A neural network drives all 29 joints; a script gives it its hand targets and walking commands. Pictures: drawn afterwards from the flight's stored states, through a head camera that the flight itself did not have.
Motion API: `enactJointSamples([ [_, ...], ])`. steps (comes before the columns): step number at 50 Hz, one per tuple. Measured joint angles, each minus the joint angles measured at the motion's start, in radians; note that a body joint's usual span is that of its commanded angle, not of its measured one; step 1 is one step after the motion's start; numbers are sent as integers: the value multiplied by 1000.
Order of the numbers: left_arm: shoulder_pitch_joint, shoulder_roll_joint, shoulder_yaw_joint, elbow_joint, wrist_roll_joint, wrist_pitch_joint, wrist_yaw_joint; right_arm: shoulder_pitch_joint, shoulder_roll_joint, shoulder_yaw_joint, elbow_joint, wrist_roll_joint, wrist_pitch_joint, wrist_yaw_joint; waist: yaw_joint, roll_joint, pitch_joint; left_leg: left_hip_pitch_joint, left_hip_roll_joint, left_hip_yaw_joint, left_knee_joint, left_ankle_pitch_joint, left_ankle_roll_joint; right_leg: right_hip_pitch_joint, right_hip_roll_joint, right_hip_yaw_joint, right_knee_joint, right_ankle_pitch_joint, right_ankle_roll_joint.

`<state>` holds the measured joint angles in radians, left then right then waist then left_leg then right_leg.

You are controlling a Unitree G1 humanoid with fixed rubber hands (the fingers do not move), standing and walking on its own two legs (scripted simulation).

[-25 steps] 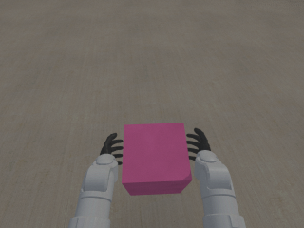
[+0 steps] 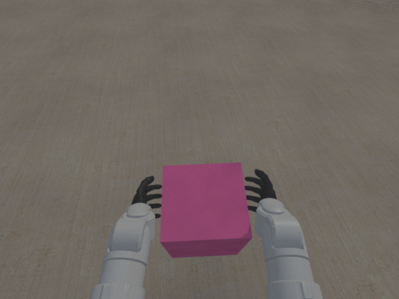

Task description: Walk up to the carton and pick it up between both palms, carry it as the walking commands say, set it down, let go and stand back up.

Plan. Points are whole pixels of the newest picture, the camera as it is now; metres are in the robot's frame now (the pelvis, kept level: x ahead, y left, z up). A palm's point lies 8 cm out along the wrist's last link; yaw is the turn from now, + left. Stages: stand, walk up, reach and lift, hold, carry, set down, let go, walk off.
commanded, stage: carry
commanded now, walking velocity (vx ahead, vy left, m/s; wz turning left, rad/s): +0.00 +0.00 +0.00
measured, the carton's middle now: (203, 214) +0.35 -0.01 -0.06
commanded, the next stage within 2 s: hold in 2.00 s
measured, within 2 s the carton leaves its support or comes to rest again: neither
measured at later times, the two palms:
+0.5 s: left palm (147, 188) +0.36 +0.12 +0.04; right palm (266, 185) +0.36 -0.14 +0.05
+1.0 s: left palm (139, 200) +0.33 +0.13 +0.03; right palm (264, 197) +0.33 -0.13 +0.05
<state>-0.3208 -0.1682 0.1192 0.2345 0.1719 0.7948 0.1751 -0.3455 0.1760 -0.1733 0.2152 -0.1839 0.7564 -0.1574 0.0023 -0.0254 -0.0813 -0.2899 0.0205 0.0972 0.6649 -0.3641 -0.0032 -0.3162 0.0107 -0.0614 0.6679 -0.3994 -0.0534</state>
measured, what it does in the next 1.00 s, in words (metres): steps on the spot: left foot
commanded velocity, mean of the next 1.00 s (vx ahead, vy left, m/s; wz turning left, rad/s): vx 0.00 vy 0.00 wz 0.00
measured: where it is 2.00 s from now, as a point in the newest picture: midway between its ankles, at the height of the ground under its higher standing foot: outside the picture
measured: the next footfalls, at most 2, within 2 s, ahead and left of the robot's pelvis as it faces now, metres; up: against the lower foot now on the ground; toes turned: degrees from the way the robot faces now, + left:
left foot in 0.30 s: +0.03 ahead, +0.12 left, +0.00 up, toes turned -9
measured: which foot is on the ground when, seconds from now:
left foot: down 0.00-0.16, up 0.18-0.28, down 0.30-1.00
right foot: down 0.00-1.00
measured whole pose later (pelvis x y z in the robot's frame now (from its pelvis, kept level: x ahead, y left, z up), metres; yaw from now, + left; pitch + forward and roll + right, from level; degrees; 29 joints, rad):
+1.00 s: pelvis +0.02 +0.01 +0.00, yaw -1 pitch +3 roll -1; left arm -0.32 -0.17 0.12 0.29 0.17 0.77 0.17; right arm -0.34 0.18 -0.20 0.26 -0.18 0.74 -0.15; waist 0.01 -0.01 -0.09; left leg -0.29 0.03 0.10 0.62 -0.37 0.02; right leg -0.30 0.01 -0.06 0.58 -0.33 -0.03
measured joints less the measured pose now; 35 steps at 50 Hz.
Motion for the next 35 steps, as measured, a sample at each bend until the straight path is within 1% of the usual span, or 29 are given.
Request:
enactJointSamples([
  [1, 1, 0, 0, 0, 0, 1, 0, 0, 0, 1, 0, 0, 1, 0, 0, 3, 2, 9, 1, 1, 0, -3, 9, -4, 0, -1, 20, 20, 4],
  [3, 1, 1, 0, 1, 0, 2, 0, 0, 0, 1, 0, 0, 2, 0, 0, 26, 2, 28, 12, 2, 0, -11, 27, -9, 2, -15, 36, -23, 10],
  [5, 1, 1, 0, 1, 0, 1, 0, -1, 1, 2, 1, 0, 2, 0, 5, 38, -1, 43, 17, 8, 0, -14, 30, -10, 2, -16, -9, -16, 11],
  [6, 1, 1, 0, 5, 1, -3, 1, -1, 1, 2, 2, 0, 2, 0, 9, 36, -6, 46, 15, 13, 0, -15, 28, -10, 0, -8, -58, 73, 9],
  [7, 1, 1, 0, 11, 1, -8, 0, 0, 0, 1, 3, 0, 1, 0, 10, 36, -8, 46, 13, 14, 6, -17, 22, -7, -1, -5, -72, 106, 7],
  [8, 1, 1, 0, 22, 1, -14, 0, 0, 0, -2, 5, 0, 1, 0, 10, 36, -8, 45, 13, 13, 14, -18, 14, -2, -1, -4, -72, 81, 5],
  [10, 0, 1, 0, 32, 1, -19, -1, 0, 0, -5, 8, 0, 1, 0, 10, 29, -7, 36, 10, 6, 15, -103, -2, 1, 0, -1, -72, 46, -1],
  [11, 0, 0, 0, 25, 1, -13, -3, 0, 0, -5, 7, 0, 1, 0, 9, 24, -5, 28, 9, 2, 15, -122, -6, 1, 0, 0, -72, 38, -3],
  [13, 0, 0, 0, 9, 1, -1, -5, 0, 0, -4, 5, 0, 1, 0, 6, 14, -4, 10, 8, 2, 11, -93, -11, 2, 0, 0, -72, 29, -4],
  [15, 0, 0, 0, 7, 1, -1, -5, 0, 0, -4, 5, 0, 0, 0, 1, 13, -5, 9, 9, 4, -29, 38, -11, 6, 1, -5, -70, 27, 0],
  [16, 0, 0, 0, 9, 1, -2, -5, 0, 0, -4, 5, 0, 0, 0, 0, 12, -5, 14, 9, 5, -35, 44, -8, 6, 1, -6, -67, 29, 2],
  [20, 2, 1, 0, 9, 1, -2, -3, 1, 0, 0, 5, 0, 0, 0, 1, 16, 0, 38, 10, 9, -35, 13, 14, 5, 0, -10, -48, 53, 4],
  [22, 2, 1, 0, 12, 2, -6, -1, 1, 0, 0, 9, 0, -3, 0, 10, 17, -5, 41, 9, 17, -32, 13, 16, 8, 0, -6, -80, 100, 4],
  [24, 1, 1, 0, 18, 2, -13, -1, 1, 0, -2, 11, 0, -5, 0, 13, 17, -4, 26, 9, 20, -1, 23, 8, 15, 0, 1, -91, 85, 1],
  [26, 1, 1, 0, 17, 2, -12, -2, 1, -1, -2, 11, 0, -5, 0, 13, 12, -4, 9, 8, 15, 6, -77, -3, 15, 0, 7, -91, 67, -6],
  [27, 1, 1, 0, 13, 2, -9, -3, 1, -1, -2, 10, 0, -5, 0, 12, 10, -4, -1, 8, 11, 6, -94, -6, 15, 0, 9, -91, 60, -7],
  [28, 1, 0, 0, 10, 2, -7, -4, 1, -1, -3, 9, 0, -5, 0, 9, 10, -4, -8, 8, 10, -3, -74, -7, 16, 0, 9, -91, 54, -6],
  [30, -1, 0, 0, 18, 1, -11, -6, 1, -1, -8, 10, 0, -5, 1, 5, 11, -5, -8, 8, 9, -45, 56, -6, 20, 1, 8, -91, 42, 6],
  [32, -1, 0, 0, 29, 2, -16, -8, 1, 0, -12, 13, 0, -5, 1, 3, 11, -5, -4, 8, 9, -47, 36, 6, 20, 1, 5, -89, 41, 15],
  [35, -1, 0, 0, 28, 2, -14, -5, 1, 0, -9, 15, 0, -5, 1, 4, 11, -4, 0, 8, 9, -47, 18, 20, 20, 0, 4, -89, 59, 15],
])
